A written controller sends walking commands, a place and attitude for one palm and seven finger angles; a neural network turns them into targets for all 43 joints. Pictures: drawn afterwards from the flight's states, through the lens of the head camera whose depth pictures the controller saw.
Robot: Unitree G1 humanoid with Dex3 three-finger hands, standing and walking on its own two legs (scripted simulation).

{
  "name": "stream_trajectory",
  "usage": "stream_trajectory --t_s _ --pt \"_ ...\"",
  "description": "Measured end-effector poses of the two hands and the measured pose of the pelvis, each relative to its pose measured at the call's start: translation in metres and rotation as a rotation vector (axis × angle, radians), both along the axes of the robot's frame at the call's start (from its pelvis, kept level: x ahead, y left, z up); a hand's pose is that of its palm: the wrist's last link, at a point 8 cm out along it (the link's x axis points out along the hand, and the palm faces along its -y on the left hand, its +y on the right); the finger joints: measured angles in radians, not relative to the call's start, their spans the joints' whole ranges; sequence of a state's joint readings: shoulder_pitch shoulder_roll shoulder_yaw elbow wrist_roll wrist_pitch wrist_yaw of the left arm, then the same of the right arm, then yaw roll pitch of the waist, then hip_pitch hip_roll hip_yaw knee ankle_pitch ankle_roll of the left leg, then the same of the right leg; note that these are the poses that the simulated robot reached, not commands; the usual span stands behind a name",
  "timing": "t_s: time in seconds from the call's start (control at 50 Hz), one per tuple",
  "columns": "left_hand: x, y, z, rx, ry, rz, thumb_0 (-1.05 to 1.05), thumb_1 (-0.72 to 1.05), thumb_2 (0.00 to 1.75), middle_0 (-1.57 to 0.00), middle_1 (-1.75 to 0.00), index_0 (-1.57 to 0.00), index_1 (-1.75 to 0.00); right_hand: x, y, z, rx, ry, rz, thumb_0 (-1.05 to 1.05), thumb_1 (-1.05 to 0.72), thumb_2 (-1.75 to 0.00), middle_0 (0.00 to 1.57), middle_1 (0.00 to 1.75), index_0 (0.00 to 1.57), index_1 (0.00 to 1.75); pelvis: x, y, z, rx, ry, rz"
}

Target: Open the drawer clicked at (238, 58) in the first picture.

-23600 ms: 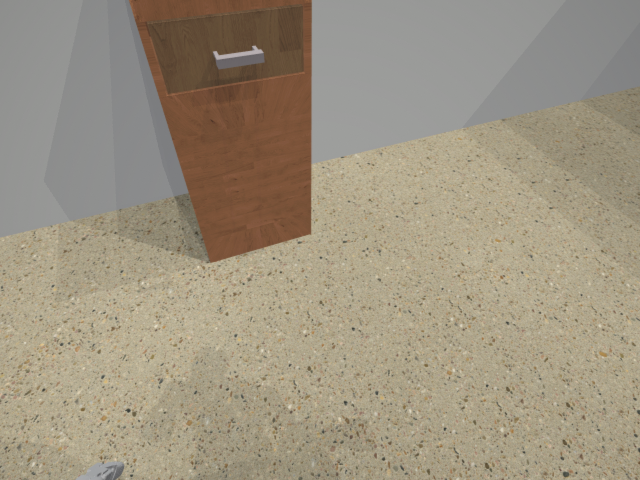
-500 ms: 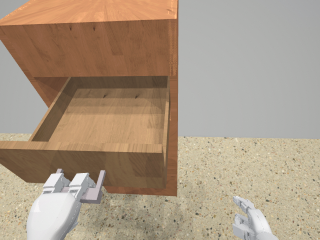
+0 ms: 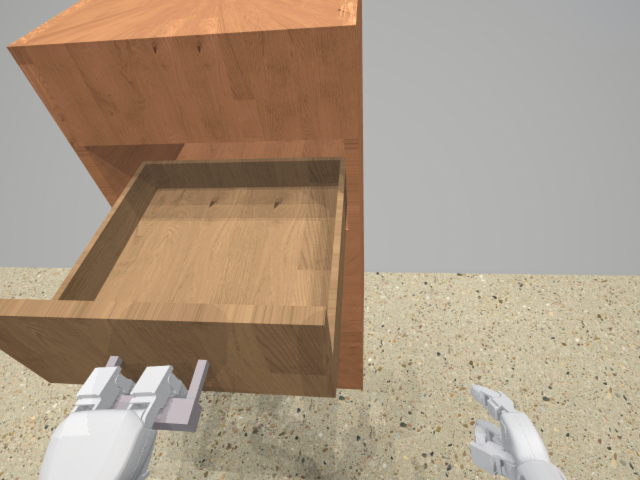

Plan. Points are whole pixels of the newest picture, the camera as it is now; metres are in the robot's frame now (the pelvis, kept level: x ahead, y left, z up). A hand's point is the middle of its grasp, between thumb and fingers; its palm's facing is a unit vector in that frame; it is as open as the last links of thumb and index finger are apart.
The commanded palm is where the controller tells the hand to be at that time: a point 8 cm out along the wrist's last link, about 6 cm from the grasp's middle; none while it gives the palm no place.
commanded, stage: pull the drawer open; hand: left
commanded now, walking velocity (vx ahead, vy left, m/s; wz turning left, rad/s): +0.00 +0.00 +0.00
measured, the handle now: (148, 389) +0.20 +0.21 +0.08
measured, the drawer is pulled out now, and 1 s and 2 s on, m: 0.29 0.29 0.29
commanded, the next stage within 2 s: open the thumb to release the handle in 0.02 s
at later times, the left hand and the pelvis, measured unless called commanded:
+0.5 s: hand (134, 446) +0.15 +0.21 +0.06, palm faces +0.06 -0.10 -0.99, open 9.7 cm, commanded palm +0.11 +0.22 +0.11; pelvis -0.01 +0.00 +0.01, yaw +2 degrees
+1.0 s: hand (136, 446) +0.15 +0.21 +0.06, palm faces +0.09 -0.10 -0.99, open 13.8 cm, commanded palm +0.12 +0.21 +0.11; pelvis -0.02 +0.00 +0.01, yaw +2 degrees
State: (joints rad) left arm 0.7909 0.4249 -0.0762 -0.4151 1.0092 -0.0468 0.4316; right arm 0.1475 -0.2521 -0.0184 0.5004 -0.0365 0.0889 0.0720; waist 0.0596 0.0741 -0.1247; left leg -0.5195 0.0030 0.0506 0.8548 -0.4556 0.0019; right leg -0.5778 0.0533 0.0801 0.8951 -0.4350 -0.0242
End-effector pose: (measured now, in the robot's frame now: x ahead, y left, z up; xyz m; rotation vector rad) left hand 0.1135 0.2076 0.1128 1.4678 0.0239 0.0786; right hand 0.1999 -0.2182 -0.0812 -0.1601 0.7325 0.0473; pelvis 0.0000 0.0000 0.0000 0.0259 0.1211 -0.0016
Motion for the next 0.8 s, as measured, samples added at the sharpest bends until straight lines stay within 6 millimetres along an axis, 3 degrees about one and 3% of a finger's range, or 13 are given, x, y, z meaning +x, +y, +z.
stream_trajectory --t_s 0.3,0.42,0.64,0.8 --pt "0.007 0.004 -0.001 -0.004 -0.04 0.031 0.03 0.59 0.78 -0.36 -1.31 -0.38 -1.32 0.005 0.021 -0.004 0.002 0.015 0.041 0.01 -0.9 -0.9 0.2 0.3 0.2 0.3 -0.004 0.002 0.002 -0.006 -0.028 0.032" --pt "0.008 0.004 0.001 -0.003 -0.032 0.034 0.02 0.34 0.67 -0.38 -1.29 -0.37 -1.3 0.008 0.027 0.003 0.003 0.002 0.053 0.01 -0.9 -0.9 0.2 0.3 0.2 0.3 -0.006 0.0 0.006 -0.007 -0.046 0.034" --pt "0.007 0.006 0.002 -0.008 -0.006 0.01 0.01 -0.28 0.4 -0.37 -1.25 -0.33 -1.23 0.008 0.022 0.014 -0.011 -0.021 0.044 0.01 -0.9 -0.9 0.2 0.3 0.21 0.3 -0.01 -0.001 0.012 -0.009 -0.059 0.027" --pt "0.005 0.006 0.001 -0.012 -0.019 0.006 0.0 -0.45 0.32 -0.35 -1.24 -0.32 -1.21 0.0 0.013 0.011 -0.028 0.003 0.024 0.01 -0.9 -0.9 0.2 0.3 0.2 0.3 -0.012 0.0 0.011 -0.008 -0.047 0.023"
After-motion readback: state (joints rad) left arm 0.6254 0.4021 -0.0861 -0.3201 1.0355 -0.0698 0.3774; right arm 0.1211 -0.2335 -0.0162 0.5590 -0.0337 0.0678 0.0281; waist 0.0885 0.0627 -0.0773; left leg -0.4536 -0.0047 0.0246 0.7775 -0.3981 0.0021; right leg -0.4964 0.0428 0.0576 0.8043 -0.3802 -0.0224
